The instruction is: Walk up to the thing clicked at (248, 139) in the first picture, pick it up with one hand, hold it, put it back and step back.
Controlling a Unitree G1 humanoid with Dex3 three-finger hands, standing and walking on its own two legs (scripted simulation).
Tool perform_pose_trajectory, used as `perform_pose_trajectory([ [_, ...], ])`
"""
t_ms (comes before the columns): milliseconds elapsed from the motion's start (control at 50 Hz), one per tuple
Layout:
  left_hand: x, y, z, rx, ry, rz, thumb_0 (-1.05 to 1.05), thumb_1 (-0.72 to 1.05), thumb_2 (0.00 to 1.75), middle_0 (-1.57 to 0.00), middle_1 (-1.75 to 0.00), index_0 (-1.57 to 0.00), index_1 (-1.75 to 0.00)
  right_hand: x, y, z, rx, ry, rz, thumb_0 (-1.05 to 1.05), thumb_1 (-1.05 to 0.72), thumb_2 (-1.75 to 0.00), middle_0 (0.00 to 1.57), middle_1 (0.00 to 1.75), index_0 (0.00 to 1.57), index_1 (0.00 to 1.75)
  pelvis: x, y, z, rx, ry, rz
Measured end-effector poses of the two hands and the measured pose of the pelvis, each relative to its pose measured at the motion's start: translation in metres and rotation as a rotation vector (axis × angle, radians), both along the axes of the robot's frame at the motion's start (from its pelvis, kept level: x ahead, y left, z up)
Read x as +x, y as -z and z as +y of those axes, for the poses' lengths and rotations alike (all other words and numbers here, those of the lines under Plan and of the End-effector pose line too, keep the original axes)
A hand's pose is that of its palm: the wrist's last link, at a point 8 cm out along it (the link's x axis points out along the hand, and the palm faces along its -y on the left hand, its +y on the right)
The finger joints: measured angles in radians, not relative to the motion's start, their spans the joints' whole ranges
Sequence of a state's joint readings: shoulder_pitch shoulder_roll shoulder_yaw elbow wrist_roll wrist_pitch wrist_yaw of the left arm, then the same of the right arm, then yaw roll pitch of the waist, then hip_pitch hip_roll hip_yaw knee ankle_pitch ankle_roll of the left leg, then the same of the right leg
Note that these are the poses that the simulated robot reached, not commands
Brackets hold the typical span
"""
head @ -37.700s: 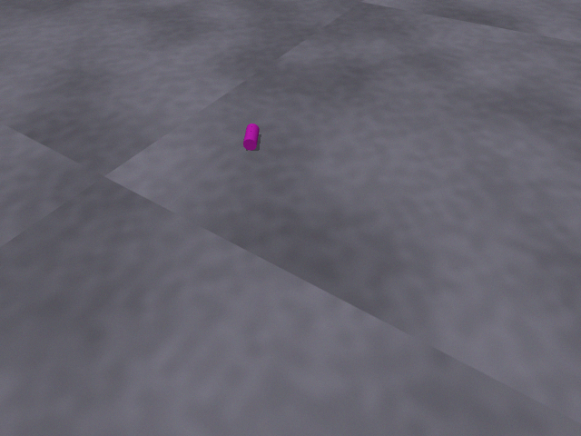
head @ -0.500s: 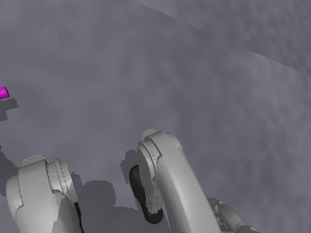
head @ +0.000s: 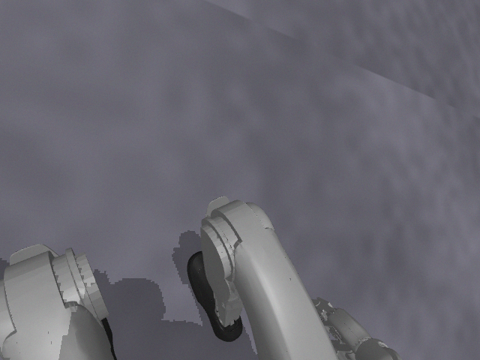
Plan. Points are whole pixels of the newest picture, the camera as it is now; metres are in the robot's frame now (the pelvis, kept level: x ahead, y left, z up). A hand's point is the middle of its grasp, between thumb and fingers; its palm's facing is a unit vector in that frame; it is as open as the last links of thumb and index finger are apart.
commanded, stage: rest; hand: left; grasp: from above
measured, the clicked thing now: out of the picture +0.44 +0.37 -0.26
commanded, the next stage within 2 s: open in 0.38 s
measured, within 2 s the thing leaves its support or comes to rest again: rests again in 0.84 s
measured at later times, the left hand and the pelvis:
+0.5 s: hand out of the picture +0.43 +0.38 -0.23, palm faces -0.43 -0.17 -0.89, open 10.3 cm; pelvis +0.00 +0.00 +0.00, yaw -1 degrees
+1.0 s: hand out of the picture +0.44 +0.37 -0.24, palm faces -0.42 -0.16 -0.89, open 12.9 cm; pelvis +0.00 +0.00 +0.00, yaw -1 degrees
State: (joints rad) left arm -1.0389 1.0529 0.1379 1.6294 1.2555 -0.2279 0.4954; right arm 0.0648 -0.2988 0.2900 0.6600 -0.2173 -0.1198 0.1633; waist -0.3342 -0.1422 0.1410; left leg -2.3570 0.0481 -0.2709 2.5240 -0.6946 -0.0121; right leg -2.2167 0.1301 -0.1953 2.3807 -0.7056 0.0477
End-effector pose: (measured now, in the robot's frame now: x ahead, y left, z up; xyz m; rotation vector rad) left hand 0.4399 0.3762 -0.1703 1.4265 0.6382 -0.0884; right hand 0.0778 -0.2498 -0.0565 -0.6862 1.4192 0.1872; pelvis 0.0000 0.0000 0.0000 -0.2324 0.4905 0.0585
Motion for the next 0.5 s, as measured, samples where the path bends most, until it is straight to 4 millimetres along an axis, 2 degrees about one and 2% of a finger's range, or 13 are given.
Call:
perform_pose_trajectory([
  [500, -0.0012, 0.0065, 0.0013, 0.004, 0.002, 0.002, 0.00, -0.02, 0.41, -0.69, -0.54, -0.72, -0.50, -0.0006, -0.0067, 0.0046, 0.014, -0.060, -0.007, 0.00, -0.91, -0.90, 0.20, 0.30, 0.20, 0.30, -0.0030, 0.0010, 0.0007, -0.013, 0.006, -0.026],
])
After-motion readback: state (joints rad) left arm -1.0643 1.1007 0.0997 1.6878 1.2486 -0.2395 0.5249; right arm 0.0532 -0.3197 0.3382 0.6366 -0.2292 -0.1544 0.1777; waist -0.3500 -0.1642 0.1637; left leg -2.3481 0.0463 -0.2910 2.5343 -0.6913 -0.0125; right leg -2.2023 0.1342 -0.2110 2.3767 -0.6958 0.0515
